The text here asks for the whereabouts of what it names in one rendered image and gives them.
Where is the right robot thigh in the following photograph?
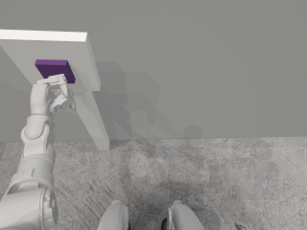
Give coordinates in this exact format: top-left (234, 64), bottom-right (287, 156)
top-left (166, 204), bottom-right (205, 230)

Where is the button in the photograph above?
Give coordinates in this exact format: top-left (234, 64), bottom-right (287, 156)
top-left (35, 59), bottom-right (76, 84)

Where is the robot left forearm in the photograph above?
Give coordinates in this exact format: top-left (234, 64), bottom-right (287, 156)
top-left (0, 114), bottom-right (56, 204)

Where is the left robot thigh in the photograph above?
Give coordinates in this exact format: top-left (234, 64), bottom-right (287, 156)
top-left (97, 204), bottom-right (129, 230)

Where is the robot left upper arm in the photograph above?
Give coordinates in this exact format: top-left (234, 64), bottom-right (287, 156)
top-left (0, 187), bottom-right (59, 230)

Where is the robot thigh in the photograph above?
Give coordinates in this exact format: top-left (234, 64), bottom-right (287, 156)
top-left (97, 204), bottom-right (129, 230)
top-left (166, 204), bottom-right (205, 230)

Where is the panel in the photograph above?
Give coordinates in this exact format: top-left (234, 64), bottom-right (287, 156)
top-left (0, 29), bottom-right (110, 151)

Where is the left robot hand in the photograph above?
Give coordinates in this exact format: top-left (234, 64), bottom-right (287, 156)
top-left (30, 74), bottom-right (77, 121)

